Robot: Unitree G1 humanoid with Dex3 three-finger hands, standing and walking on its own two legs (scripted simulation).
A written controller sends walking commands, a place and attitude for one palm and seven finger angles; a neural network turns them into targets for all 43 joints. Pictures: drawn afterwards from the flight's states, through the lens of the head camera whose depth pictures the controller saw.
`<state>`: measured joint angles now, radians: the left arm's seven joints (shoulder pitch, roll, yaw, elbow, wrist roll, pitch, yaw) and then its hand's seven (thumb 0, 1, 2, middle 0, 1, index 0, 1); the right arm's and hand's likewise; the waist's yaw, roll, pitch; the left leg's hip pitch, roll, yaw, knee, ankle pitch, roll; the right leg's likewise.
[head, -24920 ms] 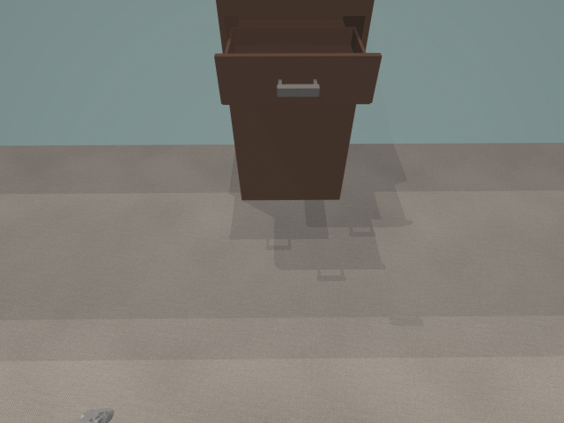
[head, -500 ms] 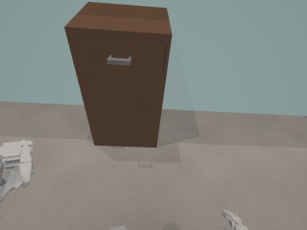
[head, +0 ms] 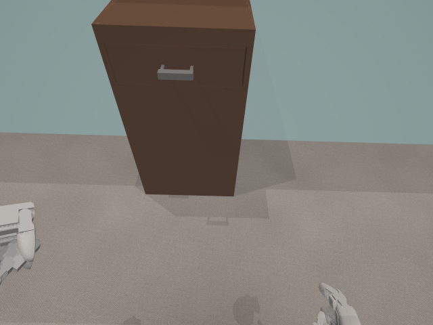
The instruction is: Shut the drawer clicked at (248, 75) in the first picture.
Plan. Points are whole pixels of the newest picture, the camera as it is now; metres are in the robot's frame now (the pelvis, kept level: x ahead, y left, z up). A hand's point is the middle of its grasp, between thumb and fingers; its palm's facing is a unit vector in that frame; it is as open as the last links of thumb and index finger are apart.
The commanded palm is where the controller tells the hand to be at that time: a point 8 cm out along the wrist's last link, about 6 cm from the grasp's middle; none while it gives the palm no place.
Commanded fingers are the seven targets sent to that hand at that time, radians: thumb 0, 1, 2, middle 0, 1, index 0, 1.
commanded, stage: stop stepping back and stand still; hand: left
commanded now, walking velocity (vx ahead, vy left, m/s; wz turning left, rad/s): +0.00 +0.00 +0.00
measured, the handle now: (176, 71) +0.85 +0.18 +0.01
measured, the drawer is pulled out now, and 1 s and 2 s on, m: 0.00 0.00 0.00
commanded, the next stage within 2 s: let the arm hang, fingers relaxed in 0.22 s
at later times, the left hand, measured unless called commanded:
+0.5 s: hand (88, 316) +0.15 +0.25 -0.08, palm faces +0.07 -0.92 -0.38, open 3.0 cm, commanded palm none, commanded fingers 0.00 0.90 0.90 -1.00 -1.17 -1.00 -1.17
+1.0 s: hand out of the picture -0.05 +0.20 -0.16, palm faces +0.03 -0.97 -0.24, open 6.3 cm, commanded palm none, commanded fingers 0.00 0.90 0.90 -0.20 -0.30 -0.20 -0.30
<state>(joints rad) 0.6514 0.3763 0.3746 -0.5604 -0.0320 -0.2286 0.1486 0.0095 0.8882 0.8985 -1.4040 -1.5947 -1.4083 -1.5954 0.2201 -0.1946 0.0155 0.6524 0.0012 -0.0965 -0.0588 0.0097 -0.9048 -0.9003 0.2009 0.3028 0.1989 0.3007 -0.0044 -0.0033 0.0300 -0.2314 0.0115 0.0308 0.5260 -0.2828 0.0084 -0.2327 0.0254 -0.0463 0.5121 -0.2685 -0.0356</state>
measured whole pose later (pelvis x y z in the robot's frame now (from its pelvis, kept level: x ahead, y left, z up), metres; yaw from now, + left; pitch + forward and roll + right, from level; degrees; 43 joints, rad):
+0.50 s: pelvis -0.01 +0.01 -0.01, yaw +1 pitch +0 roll +0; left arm 0.26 0.29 0.08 0.49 0.04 0.02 0.01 0.00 0.91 0.90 -1.29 -1.49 -1.29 -1.49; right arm 0.14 -0.29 -0.01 0.79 -0.02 -0.02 0.01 0.01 -0.91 -0.90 0.20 0.30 0.20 0.30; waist -0.01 0.05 -0.01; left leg -0.31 -0.03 0.02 0.60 -0.29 0.03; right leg -0.31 -0.02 -0.06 0.60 -0.30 -0.02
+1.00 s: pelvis -0.02 +0.01 +0.01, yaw +1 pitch -1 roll +0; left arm 0.30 0.19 0.00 1.16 0.01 0.01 0.03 0.00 0.91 0.90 -0.38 -0.51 -0.38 -0.51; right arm 0.33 -0.15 0.01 1.12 -0.01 0.02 -0.03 0.00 -0.91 -0.90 0.20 0.30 0.20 0.30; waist 0.00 0.03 0.06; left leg -0.21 -0.01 0.02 0.43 -0.20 0.03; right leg -0.20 0.00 -0.05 0.41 -0.19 -0.02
